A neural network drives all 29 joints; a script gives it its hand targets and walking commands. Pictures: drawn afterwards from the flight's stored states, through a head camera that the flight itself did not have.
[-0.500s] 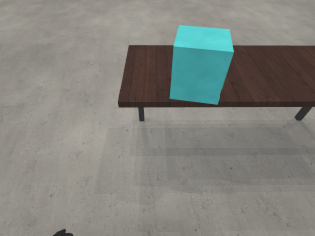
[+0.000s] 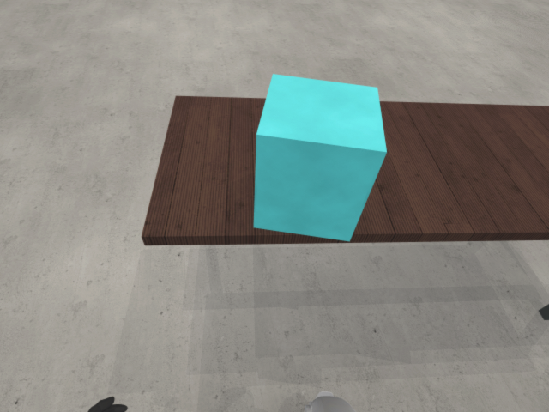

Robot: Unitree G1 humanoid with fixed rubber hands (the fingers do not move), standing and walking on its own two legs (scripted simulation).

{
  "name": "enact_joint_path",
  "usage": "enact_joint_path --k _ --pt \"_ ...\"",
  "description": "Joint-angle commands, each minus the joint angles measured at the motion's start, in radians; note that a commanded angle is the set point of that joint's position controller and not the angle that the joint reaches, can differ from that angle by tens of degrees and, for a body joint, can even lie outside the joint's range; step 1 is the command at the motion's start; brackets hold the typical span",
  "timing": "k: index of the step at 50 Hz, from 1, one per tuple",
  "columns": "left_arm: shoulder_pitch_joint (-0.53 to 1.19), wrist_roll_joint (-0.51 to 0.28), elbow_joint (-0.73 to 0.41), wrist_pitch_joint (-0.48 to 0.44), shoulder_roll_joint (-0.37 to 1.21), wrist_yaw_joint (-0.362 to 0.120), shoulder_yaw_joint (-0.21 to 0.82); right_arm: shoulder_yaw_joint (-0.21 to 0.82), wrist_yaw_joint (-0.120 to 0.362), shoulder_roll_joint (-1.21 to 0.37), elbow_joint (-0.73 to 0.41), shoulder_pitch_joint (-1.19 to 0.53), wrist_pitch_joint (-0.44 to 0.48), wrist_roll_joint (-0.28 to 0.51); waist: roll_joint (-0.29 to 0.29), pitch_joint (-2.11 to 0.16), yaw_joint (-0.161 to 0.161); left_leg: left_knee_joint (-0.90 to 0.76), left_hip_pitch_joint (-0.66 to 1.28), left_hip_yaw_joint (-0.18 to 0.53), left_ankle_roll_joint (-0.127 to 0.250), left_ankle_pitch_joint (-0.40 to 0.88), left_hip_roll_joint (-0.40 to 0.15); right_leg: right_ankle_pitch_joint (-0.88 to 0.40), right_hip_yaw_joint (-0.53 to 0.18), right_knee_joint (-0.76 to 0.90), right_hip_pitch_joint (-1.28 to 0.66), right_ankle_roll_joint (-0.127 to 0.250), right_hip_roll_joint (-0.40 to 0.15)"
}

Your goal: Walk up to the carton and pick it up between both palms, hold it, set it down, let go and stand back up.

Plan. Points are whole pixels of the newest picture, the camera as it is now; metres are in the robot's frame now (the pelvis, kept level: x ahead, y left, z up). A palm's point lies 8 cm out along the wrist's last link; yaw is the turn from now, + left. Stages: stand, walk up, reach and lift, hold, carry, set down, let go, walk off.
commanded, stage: walk up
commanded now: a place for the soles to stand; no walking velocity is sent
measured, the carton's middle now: (312, 160) +0.59 -0.11 +0.01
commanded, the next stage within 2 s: none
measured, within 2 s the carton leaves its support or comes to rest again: neither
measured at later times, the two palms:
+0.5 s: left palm (139, 407) +0.18 +0.19 -0.12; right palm (432, 296) +0.33 -0.31 -0.07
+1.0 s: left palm (136, 367) +0.23 +0.19 -0.09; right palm (440, 305) +0.31 -0.32 -0.08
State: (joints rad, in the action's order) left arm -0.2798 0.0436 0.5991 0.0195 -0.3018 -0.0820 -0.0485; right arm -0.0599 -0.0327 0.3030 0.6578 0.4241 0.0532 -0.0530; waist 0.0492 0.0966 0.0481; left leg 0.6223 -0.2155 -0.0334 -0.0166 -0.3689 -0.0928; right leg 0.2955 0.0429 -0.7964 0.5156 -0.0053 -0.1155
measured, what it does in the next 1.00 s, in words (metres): walks ahead: right foot, then left foot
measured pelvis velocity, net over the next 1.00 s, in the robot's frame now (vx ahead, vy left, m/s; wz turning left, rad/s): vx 0.15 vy -0.08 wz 0.11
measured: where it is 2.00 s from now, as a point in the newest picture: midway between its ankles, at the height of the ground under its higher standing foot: outside the picture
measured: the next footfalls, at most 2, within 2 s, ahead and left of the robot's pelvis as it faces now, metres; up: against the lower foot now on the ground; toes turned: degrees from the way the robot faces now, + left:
right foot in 0.06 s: +0.17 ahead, -0.17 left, +0.00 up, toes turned -5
left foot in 0.36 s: +0.22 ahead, -0.02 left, +0.00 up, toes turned +7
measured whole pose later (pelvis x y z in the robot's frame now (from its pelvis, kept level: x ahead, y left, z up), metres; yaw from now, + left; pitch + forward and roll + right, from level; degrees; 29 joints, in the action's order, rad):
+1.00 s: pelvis +0.15 -0.08 +0.01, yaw +6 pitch -2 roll +0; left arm -0.29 0.00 0.62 0.03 -0.30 -0.02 0.00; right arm 0.00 0.00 0.28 0.68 0.21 -0.01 0.00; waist 0.01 0.04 0.00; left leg 0.57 -0.32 0.02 0.00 -0.23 0.00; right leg 0.36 0.20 -0.56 0.16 0.03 -0.04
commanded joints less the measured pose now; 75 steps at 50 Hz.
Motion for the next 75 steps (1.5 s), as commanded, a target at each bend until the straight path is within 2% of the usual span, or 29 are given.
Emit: enact_joint_path --k 1,3,4,5,7,10,12,14,15,17,18,19,20,23,25,31,56,57,58,59,60,62,64,67,69,70,71,72,75 --pt "-0.117 0.004 -0.059 -0.029 -0.063 -0.001 -0.034 -0.055 -0.001 0.195 -0.073 -0.052 0.003 0.001 -0.160 -0.039 -0.085 -0.163 -0.188 0.145 0.194 0.071 -0.147 -0.092 0.094 0.133 -0.303 0.033 0.067" --pt "-0.282 0.010 -0.027 -0.044 -0.141 0.021 -0.062 -0.023 0.009 0.099 -0.080 0.000 -0.007 -0.002 0.042 -0.116 -0.169 0.223 -0.288 0.039 0.102 0.082 -0.028 0.005 0.018 0.218 -0.559 0.079 0.056" --pt "-0.321 0.012 -0.044 -0.052 -0.245 0.034 -0.077 0.007 0.013 0.019 -0.129 0.026 -0.010 0.012 0.264 -0.164 -0.200 0.542 -0.449 -0.018 0.024 -0.184 0.109 0.227 -0.419 0.404 -0.588 0.187 -0.225" --pt "-0.265 -0.009 -0.055 -0.039 -0.273 0.049 -0.080 -0.013 0.000 0.082 -0.157 -0.023 -0.025 0.029 0.166 -0.140 -0.202 0.687 -0.498 0.099 0.025 -0.259 0.121 0.321 -0.611 0.531 -0.495 0.279 -0.323" --pt "-0.146 -0.015 -0.045 -0.028 -0.228 0.071 -0.062 -0.021 0.004 0.100 -0.149 -0.027 -0.033 0.034 0.082 -0.006 -0.138 0.756 -0.534 0.122 0.025 -0.133 0.062 0.363 -0.500 0.516 -0.350 0.303 -0.301" --pt "-0.094 -0.001 -0.023 -0.037 -0.152 0.072 -0.028 -0.026 0.023 0.080 -0.119 0.025 -0.023 0.029 0.085 -0.003 -0.087 0.505 -0.380 0.083 0.013 -0.090 0.023 0.166 -0.287 0.501 -0.234 0.256 -0.213" --pt "-0.095 -0.003 -0.007 -0.044 -0.150 0.078 -0.017 -0.012 0.029 0.045 -0.132 -0.007 -0.018 0.027 0.090 0.001 -0.084 0.314 -0.294 0.041 0.005 -0.106 0.030 -0.172 -0.216 0.448 -0.213 0.269 -0.218" --pt "-0.080 -0.019 -0.009 -0.042 -0.149 0.082 -0.001 0.000 0.025 0.013 -0.134 -0.019 -0.009 0.028 0.094 -0.058 -0.064 0.148 -0.145 0.006 0.009 -0.001 0.060 -0.551 -0.111 0.331 -0.214 0.233 -0.187" --pt "-0.075 -0.029 -0.008 -0.040 -0.149 0.083 0.009 0.000 0.021 0.014 -0.130 -0.010 -0.006 0.025 0.082 -0.108 -0.046 0.055 -0.055 0.000 0.022 0.114 0.074 -0.596 -0.081 0.272 -0.211 0.202 -0.169" --pt "-0.049 -0.053 -0.018 -0.035 -0.144 0.076 0.027 -0.005 0.017 0.055 -0.137 -0.018 -0.002 0.016 0.038 -0.138 -0.014 -0.083 0.102 0.063 0.068 0.362 0.064 -0.448 -0.058 0.217 -0.130 0.105 -0.133" --pt "-0.083 -0.060 -0.033 -0.034 -0.113 0.070 0.038 -0.013 0.012 0.108 -0.148 -0.039 -0.002 0.010 -0.051 -0.170 -0.021 -0.088 0.170 0.218 0.116 0.475 -0.066 -0.271 -0.018 0.148 -0.079 0.054 -0.091" --pt "-0.144 -0.062 -0.036 -0.023 -0.083 0.072 0.046 -0.021 0.010 0.162 -0.162 -0.098 -0.009 0.031 -0.109 -0.201 -0.056 -0.137 0.065 0.430 0.225 0.477 -0.236 0.027 0.019 0.068 -0.146 0.000 -0.008" --pt "-0.137 -0.051 -0.027 -0.002 -0.099 0.081 0.034 -0.020 0.009 0.170 -0.151 -0.120 -0.025 0.050 -0.115 -0.156 -0.054 -0.167 -0.049 0.419 0.276 0.391 -0.234 0.152 -0.003 0.086 -0.219 0.005 0.029" --pt "-0.133 -0.042 -0.019 -0.011 -0.129 0.076 0.025 0.019 0.015 0.109 -0.152 -0.227 -0.041 0.062 -0.102 -0.083 -0.079 -0.093 -0.122 0.211 0.127 0.394 -0.058 -0.098 -0.061 0.318 -0.275 0.027 -0.024" --pt "-0.124 -0.049 -0.009 -0.028 -0.166 0.075 0.016 0.031 0.020 0.074 -0.140 -0.210 -0.041 0.053 -0.073 -0.114 -0.061 -0.029 -0.039 0.126 0.075 0.455 0.001 -0.272 -0.065 0.334 -0.263 0.044 -0.074" --pt "-0.093 -0.040 -0.038 -0.020 -0.139 0.075 0.025 0.030 0.021 0.092 -0.118 -0.247 -0.037 0.049 -0.040 -0.184 -0.066 -0.028 -0.004 0.128 0.097 0.575 -0.020 -0.384 0.003 0.299 -0.354 0.035 -0.052" --pt "-0.031 -0.043 -0.030 -0.010 -0.133 0.066 0.010 0.018 0.033 0.108 -0.062 -0.219 -0.035 0.049 -0.059 -0.084 -0.053 -0.133 -0.080 0.189 0.071 0.274 0.022 0.036 0.019 0.403 -0.303 0.065 -0.054" --pt "0.021 0.030 -0.059 0.017 -0.198 0.041 -0.017 -0.034 -0.005 0.177 -0.042 -0.047 -0.026 0.000 -0.027 -0.036 -0.016 -0.169 0.009 0.312 0.128 0.129 -0.066 0.065 0.065 0.203 -0.167 0.075 -0.005" --pt "0.002 0.036 -0.070 0.033 -0.159 0.030 -0.015 -0.057 -0.028 0.245 -0.022 0.010 -0.023 -0.009 -0.156 -0.085 -0.003 -0.253 0.078 0.541 0.212 0.042 -0.193 0.163 0.051 0.051 -0.063 0.045 0.061" --pt "0.003 0.037 -0.079 0.048 -0.141 0.029 -0.013 -0.070 -0.047 0.237 -0.036 0.019 -0.025 -0.017 -0.187 -0.077 0.016 -0.301 0.095 0.665 0.293 0.022 -0.298 0.315 -0.033 -0.154 0.033 0.027 0.056" --pt "0.017 0.038 -0.091 0.059 -0.136 0.031 -0.014 -0.073 -0.062 0.218 -0.045 0.002 -0.025 -0.018 -0.138 -0.066 0.009 -0.297 0.061 0.654 0.326 0.064 -0.329 0.276 -0.102 -0.302 0.074 0.022 0.036" --pt "-0.003 0.036 -0.090 0.063 -0.124 0.040 -0.022 -0.067 -0.066 0.179 -0.058 -0.068 -0.019 -0.022 -0.091 -0.080 -0.027 -0.289 0.002 0.510 0.297 0.025 -0.277 0.203 -0.160 -0.371 0.064 0.000 0.017" --pt "-0.056 0.016 -0.074 0.057 -0.100 0.031 -0.027 -0.061 -0.045 0.171 -0.081 -0.144 -0.022 -0.025 -0.184 -0.083 -0.038 -0.303 -0.073 0.353 0.247 -0.068 -0.192 0.202 -0.122 -0.244 -0.018 -0.028 0.030" --pt "-0.092 -0.019 -0.056 0.039 -0.093 0.021 -0.037 -0.062 -0.016 0.186 -0.094 -0.175 -0.036 -0.012 -0.278 -0.086 -0.044 -0.264 -0.203 0.244 0.198 -0.130 -0.126 0.214 -0.036 -0.008 -0.192 -0.014 0.062" --pt "-0.191 -0.017 -0.016 0.020 -0.121 0.027 -0.060 -0.047 0.000 0.182 -0.103 -0.198 -0.056 0.006 -0.185 -0.098 -0.108 -0.139 -0.347 0.165 0.132 -0.233 -0.076 0.012 0.055 0.192 -0.407 0.016 0.132" --pt "-0.223 -0.014 -0.003 0.011 -0.151 0.035 -0.072 -0.029 0.006 0.134 -0.107 -0.155 -0.062 0.013 -0.054 -0.108 -0.125 0.008 -0.420 0.095 0.089 -0.317 -0.018 0.052 -0.004 0.264 -0.471 0.029 0.126" --pt "-0.208 -0.007 -0.030 0.001 -0.254 0.045 -0.082 -0.002 0.012 0.047 -0.153 -0.144 -0.059 0.039 0.210 -0.096 -0.148 0.283 -0.493 -0.037 -0.004 -0.307 0.113 0.425 -0.465 0.521 -0.352 0.137 -0.160" --pt "-0.105 -0.012 -0.045 0.001 -0.256 0.066 -0.071 -0.015 0.003 0.091 -0.148 -0.154 -0.066 0.057 0.106 -0.036 -0.129 0.387 -0.365 0.118 -0.003 -0.257 0.083 0.480 -0.557 0.570 -0.131 0.234 -0.239" --pt "0.018 -0.012 -0.052 -0.007 -0.202 0.084 -0.051 -0.020 0.015 0.108 -0.096 -0.043 -0.069 0.041 0.090 0.026 -0.035 0.321 -0.252 0.077 -0.003 -0.122 0.046 0.404 -0.398 0.509 -0.041 0.199 -0.151"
